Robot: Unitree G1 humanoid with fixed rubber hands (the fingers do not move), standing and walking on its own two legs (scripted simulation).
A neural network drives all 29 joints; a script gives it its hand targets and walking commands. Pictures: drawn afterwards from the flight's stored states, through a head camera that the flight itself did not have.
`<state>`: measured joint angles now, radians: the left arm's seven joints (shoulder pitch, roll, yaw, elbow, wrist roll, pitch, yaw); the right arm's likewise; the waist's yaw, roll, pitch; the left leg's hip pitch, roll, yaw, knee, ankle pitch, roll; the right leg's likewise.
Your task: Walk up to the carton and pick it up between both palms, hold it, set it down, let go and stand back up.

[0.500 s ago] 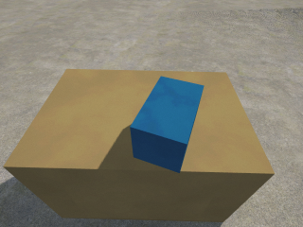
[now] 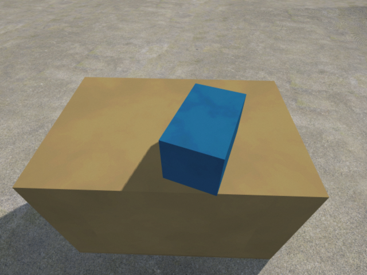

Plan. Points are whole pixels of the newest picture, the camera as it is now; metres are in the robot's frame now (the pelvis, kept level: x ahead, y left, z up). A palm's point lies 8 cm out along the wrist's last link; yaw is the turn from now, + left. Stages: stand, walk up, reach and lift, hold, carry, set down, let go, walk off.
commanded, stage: stand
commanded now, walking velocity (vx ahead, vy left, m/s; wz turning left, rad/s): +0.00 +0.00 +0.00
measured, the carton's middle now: (205, 135) +0.55 -0.05 -0.04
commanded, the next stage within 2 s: none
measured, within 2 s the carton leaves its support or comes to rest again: neither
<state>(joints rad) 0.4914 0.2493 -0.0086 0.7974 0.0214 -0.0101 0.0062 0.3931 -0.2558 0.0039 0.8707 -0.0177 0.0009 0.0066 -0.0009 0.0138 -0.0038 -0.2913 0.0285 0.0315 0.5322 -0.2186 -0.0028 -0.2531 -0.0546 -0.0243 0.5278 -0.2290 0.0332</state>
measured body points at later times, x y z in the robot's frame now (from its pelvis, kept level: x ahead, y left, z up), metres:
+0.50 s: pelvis +0.02 -0.01 +0.00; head +0.01 -0.02 +0.45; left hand +0.03 +0.24 -0.13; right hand +0.03 -0.27 -0.14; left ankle +0.06 +0.12 -0.73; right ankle +0.04 -0.14 -0.73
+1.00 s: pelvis +0.04 -0.02 +0.00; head +0.04 -0.02 +0.45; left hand +0.06 +0.23 -0.14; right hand +0.07 -0.27 -0.14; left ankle +0.06 +0.12 -0.73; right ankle +0.04 -0.14 -0.73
